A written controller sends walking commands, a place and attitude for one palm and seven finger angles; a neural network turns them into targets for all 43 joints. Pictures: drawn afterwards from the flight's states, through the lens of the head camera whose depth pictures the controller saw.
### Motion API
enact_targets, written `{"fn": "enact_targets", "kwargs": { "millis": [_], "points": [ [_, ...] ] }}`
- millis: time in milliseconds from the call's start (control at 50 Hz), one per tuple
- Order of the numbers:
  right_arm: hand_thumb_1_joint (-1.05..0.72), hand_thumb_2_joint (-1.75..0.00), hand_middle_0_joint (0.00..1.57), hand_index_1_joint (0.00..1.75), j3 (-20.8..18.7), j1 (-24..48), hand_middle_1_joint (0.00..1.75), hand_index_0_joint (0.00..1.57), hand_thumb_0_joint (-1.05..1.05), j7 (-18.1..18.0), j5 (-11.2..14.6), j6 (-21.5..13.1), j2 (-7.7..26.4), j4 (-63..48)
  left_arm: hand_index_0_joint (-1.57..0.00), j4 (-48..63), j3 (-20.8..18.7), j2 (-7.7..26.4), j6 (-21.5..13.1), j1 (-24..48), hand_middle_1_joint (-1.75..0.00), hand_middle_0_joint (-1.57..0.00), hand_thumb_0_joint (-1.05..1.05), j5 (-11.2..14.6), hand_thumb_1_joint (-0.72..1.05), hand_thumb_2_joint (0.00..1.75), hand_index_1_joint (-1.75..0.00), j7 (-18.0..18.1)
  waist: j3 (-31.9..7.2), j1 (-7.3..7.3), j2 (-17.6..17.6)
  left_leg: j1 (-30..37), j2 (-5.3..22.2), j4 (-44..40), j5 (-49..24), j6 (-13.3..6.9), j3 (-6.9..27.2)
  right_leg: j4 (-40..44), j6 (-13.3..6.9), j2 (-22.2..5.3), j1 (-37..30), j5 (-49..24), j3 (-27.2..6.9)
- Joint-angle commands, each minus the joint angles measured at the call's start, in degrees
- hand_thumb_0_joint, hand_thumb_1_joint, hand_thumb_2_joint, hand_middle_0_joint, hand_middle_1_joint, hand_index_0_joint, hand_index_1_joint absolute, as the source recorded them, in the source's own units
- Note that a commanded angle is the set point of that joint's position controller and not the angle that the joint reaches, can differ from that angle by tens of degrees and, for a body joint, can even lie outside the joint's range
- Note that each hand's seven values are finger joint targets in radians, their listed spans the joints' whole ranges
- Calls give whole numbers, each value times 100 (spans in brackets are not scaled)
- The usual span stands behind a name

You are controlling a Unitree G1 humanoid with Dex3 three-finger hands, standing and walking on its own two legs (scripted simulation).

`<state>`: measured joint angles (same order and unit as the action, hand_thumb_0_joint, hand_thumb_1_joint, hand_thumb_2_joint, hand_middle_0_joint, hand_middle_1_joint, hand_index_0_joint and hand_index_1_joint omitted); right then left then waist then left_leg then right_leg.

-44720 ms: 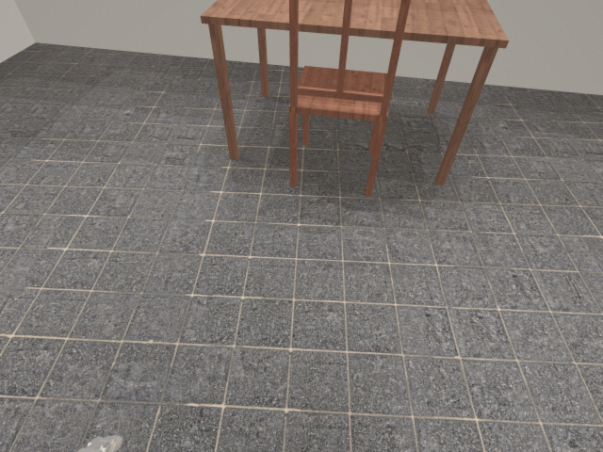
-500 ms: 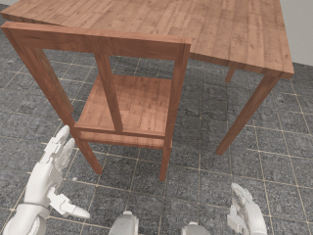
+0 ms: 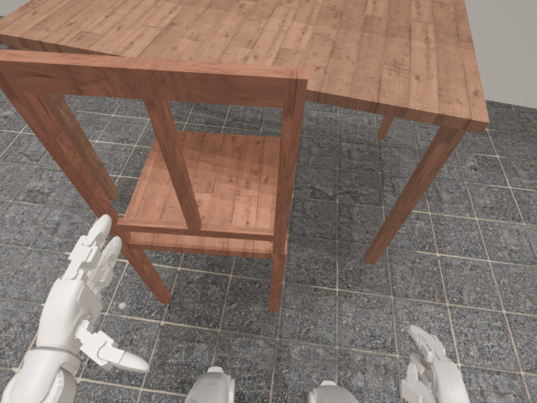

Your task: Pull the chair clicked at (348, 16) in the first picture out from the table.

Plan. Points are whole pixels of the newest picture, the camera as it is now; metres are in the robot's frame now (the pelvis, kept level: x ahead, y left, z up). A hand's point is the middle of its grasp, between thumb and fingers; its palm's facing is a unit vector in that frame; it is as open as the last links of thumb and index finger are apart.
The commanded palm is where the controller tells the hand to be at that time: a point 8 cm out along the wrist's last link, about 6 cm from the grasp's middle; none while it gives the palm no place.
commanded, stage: raise the hand toward the chair's back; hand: left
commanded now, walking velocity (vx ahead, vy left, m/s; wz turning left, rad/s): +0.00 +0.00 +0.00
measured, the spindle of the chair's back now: (179, 176) +0.48 +0.17 +0.02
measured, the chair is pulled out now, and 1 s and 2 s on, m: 0.16 0.16 0.16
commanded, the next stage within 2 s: aim the fingers beside a spindle in 0.10 s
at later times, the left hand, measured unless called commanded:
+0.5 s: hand (137, 300) +0.25 +0.19 +0.03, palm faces -0.07 -1.00 -0.05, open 16.9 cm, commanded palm +0.24 +0.25 +0.04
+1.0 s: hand (158, 281) +0.29 +0.17 +0.02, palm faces -0.08 -1.00 -0.05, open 16.9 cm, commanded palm +0.27 +0.23 +0.02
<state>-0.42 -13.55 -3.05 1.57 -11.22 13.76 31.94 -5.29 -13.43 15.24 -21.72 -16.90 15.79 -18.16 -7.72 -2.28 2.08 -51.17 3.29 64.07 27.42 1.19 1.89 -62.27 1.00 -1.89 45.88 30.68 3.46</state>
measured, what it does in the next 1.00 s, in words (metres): stands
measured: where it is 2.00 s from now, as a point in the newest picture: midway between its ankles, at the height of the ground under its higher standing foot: outside the picture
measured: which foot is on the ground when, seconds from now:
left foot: down 0.00-1.00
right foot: down 0.00-1.00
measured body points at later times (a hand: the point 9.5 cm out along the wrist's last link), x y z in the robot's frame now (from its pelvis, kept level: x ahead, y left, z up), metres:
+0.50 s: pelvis +0.00 +0.00 -0.01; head +0.06 +0.01 +0.44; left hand +0.25 +0.24 +0.04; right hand +0.17 -0.25 -0.09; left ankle +0.04 +0.13 -0.66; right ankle +0.00 -0.13 -0.66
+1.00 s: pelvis -0.01 +0.00 -0.02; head +0.08 +0.01 +0.42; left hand +0.29 +0.23 +0.02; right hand +0.15 -0.25 -0.11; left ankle +0.04 +0.13 -0.66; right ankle +0.00 -0.13 -0.66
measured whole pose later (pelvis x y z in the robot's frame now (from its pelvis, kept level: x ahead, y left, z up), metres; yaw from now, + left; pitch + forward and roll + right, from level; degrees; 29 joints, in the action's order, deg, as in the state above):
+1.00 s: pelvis -0.01 +0.00 -0.02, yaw -1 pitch +18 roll -2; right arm 0.3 -13.2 -1.9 0.7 -8.3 13.9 31.6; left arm -12.7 -9.9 13.8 -23.0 -5.3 12.8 -14.3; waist -8.6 -3.0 1.9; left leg -58.6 3.3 69.1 28.6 1.0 1.4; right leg -68.0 1.2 -1.9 53.9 32.0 2.5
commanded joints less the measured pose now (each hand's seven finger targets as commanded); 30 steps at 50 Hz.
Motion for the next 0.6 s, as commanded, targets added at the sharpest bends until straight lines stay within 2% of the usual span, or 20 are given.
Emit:
{"fn": "enact_targets", "kwargs": {
  "millis": [0, 60, 100, 140, 160, 200, 280, 320, 360, 380, 400, 480, 520, 580],
  "points": [
    [-90, -90, 20, 30, -299, 229, 30, 20, 0, -70, 42, -297, 775, -870, -6, 1040, -447, 831, -345, 413, -8, -6, 0, 168, -50, 30, -8, -67, -1147, -2, 46, 1148, -292, -900, -1101, -249, -117, 1068, -125, 251, -413, -1112, 28],
    [-90, -90, 20, 30, -296, 238, 30, 20, 0, -84, 35, -300, 775, -857, -6, 1077, -520, 923, -354, 427, -8, -6, 0, 151, -50, 30, -8, -72, -1216, 26, 31, 1162, -289, -875, -1156, -259, -108, 1047, -136, 256, -460, -1155, 19],
    [-90, -90, 20, 30, -284, 240, 30, 20, 0, -78, 25, -315, 762, -866, -6, 1194, -510, 926, -381, 475, -8, -6, 0, 166, -50, 30, -8, -89, -1303, 33, 211, 1224, -299, -878, -1202, -252, -113, 1026, -140, 234, -476, -1215, 17],
    [-90, -90, 20, 30, -288, 237, 30, 20, 0, -79, 26, -324, 753, -855, -6, 1188, -501, 885, -396, 441, -8, -6, 0, 182, -50, 30, -8, -84, -1326, 19, 102, 1238, -290, -852, -1278, -253, -105, 1000, -136, 244, -469, -1305, 33],
    [-90, -90, 20, 30, -294, 248, 30, 20, 0, -83, 20, -305, 748, -829, -6, 1029, -581, 939, -362, 388, -8, -6, 0, 178, -50, 30, -8, -76, -1275, 22, -63, 1139, -286, -822, -1260, -263, -110, 1023, -124, 253, -490, -1298, 8],
    [-90, -90, 20, 30, -271, 252, 30, 20, 0, -74, 24, -304, 763, -839, -6, 1022, -415, 797, -358, 534, -8, -6, 0, 180, -50, 30, -8, -116, -1169, -22, 85, 1121, -296, -839, -1179, -249, -103, 1009, -127, 243, -391, -1222, 30],
    [-90, -90, 20, 30, -276, 214, 30, 20, 0, -75, 16, -318, 792, -813, -6, 908, -326, 775, -382, 769, -8, -6, 0, 126, -50, 30, -8, -122, -1177, -73, 34, 1091, -280, -757, -1131, -255, -84, 940, -130, 245, -220, -1162, 33],
    [-90, -90, 20, 30, -275, 221, 30, 20, 0, -66, 8, -338, 796, -849, -6, 990, -265, 740, -408, 804, -8, -6, 0, 117, -50, 30, -8, -121, -1285, -29, 156, 1108, -286, -761, -1126, -243, -74, 883, -145, 231, -214, -1125, 34],
    [-90, -90, 20, 30, -284, 221, 30, 20, 0, -60, 2, -322, 796, -841, -6, 941, -398, 873, -402, 736, -8, -6, 0, 93, -50, 30, -8, -69, -1367, 25, 84, 1074, -274, -733, -1207, -250, -76, 846, -155, 245, -271, -1190, 33],
    [-90, -90, 20, 30, -277, 215, 30, 20, 0, -56, -2, -322, 793, -858, -6, 1009, -286, 781, -419, 861, -8, -6, 0, 83, -50, 30, -8, -60, -1405, -22, 125, 1079, -285, -707, -1195, -254, -97, 841, -139, 228, -236, -1208, 11],
    [-90, -90, 20, 30, -275, 204, 30, 20, 0, -56, -2, -312, 795, -824, -6, 1001, -357, 861, -431, 970, -8, -6, 0, 77, -50, 30, -8, -26, -1418, -10, 190, 1089, -275, -699, -1204, -247, -90, 818, -150, 231, -203, -1208, 16],
    [-90, -90, 20, 30, -280, 214, 30, 20, 0, -21, -14, -262, 779, -860, -6, 902, -322, 778, -416, 831, -8, -6, 0, 27, -50, 30, -8, 86, -1448, 42, 165, 1046, -270, -717, -1239, -231, -75, 739, -164, 233, -182, -1209, 61],
    [-90, -90, 20, 30, -272, 207, 30, 20, 0, -16, -13, -242, 800, -852, -6, 865, -166, 684, -426, 1138, -8, -6, 0, 1, -50, 30, -8, 114, -1356, -51, 107, 988, -261, -682, -1083, -231, -70, 739, -144, 231, -1, -1066, 58],
    [-90, -90, 20, 30, -266, 195, 30, 20, 0, -18, -20, -204, 821, -858, -6, 715, -210, 735, -439, 1210, -8, -6, 0, -36, -50, 30, -8, 173, -1353, -40, 93, 879, -258, -665, -933, -234, -73, 724, -153, 236, 53, -896, 39]
  ]
}}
